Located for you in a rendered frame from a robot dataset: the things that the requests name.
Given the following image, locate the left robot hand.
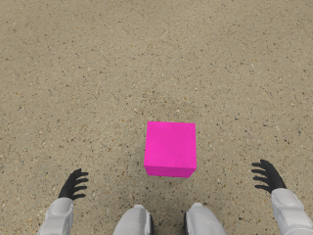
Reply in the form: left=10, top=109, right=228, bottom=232
left=58, top=168, right=89, bottom=201

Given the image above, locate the robot right thigh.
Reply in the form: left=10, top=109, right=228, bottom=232
left=186, top=206, right=228, bottom=235

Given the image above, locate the robot right forearm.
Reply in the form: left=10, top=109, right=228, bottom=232
left=271, top=188, right=313, bottom=235

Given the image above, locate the robot left forearm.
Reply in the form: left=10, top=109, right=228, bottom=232
left=36, top=197, right=74, bottom=235

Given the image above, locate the robot thigh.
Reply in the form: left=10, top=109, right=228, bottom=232
left=186, top=206, right=228, bottom=235
left=112, top=208, right=151, bottom=235

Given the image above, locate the carton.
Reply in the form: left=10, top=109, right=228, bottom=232
left=144, top=121, right=197, bottom=178

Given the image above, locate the robot left thigh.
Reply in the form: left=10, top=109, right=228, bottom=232
left=112, top=208, right=151, bottom=235

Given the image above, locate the right robot hand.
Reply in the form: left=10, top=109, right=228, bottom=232
left=251, top=159, right=288, bottom=194

